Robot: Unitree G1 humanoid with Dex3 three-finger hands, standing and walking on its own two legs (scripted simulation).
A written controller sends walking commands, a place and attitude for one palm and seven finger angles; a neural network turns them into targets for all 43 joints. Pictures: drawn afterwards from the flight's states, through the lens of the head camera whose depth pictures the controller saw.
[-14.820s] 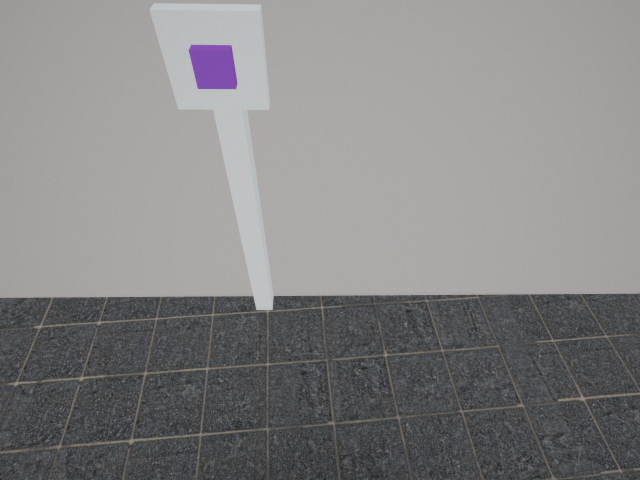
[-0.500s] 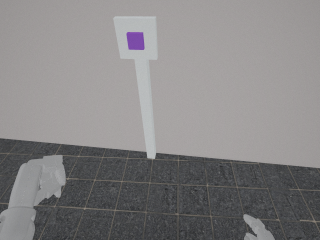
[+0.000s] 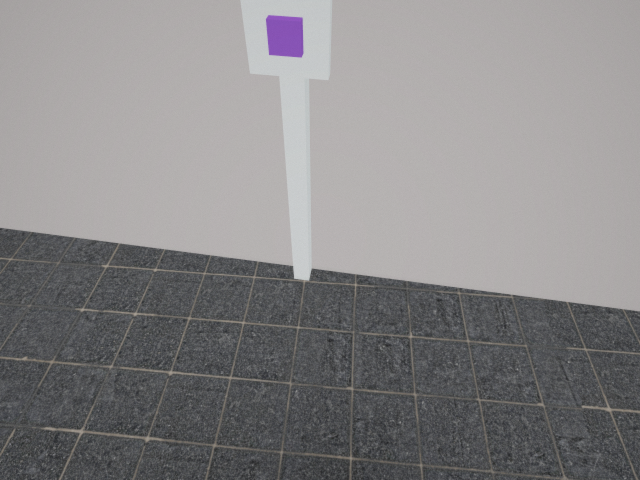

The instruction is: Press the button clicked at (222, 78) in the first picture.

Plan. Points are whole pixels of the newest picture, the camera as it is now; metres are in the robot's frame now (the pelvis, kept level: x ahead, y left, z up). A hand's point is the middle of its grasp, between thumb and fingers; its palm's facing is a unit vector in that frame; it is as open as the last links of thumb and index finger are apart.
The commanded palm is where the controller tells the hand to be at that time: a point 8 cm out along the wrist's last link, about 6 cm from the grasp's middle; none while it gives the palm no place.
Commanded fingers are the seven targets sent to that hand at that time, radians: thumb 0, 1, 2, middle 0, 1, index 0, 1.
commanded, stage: let the arm hang, fingers relaxed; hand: left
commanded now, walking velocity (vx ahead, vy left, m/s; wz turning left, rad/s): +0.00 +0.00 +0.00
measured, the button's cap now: (285, 36) +0.89 +0.14 +0.15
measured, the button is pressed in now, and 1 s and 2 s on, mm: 0 0 0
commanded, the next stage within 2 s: stand and wait in 0.52 s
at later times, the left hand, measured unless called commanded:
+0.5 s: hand out of the picture +0.10 +0.24 -0.15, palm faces -0.01 -0.95 -0.31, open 7.3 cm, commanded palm none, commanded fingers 0.00 0.90 0.90 -0.20 -0.30 -0.20 -0.30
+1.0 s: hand out of the picture +0.14 +0.24 -0.14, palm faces -0.03 -0.94 -0.35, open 7.4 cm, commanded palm none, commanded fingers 0.00 0.90 0.90 -0.20 -0.30 -0.20 -0.30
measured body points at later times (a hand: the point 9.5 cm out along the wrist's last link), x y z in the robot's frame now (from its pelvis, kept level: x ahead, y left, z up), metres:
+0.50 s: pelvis +0.02 +0.01 +0.01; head +0.03 +0.00 +0.46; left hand +0.10 +0.29 -0.13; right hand +0.06 -0.26 -0.14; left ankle +0.04 +0.12 -0.74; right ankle +0.06 -0.10 -0.74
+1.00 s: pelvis +0.06 -0.01 +0.01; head +0.08 -0.02 +0.46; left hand +0.14 +0.29 -0.12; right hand +0.13 -0.29 -0.14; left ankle +0.04 +0.12 -0.74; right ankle +0.06 -0.10 -0.74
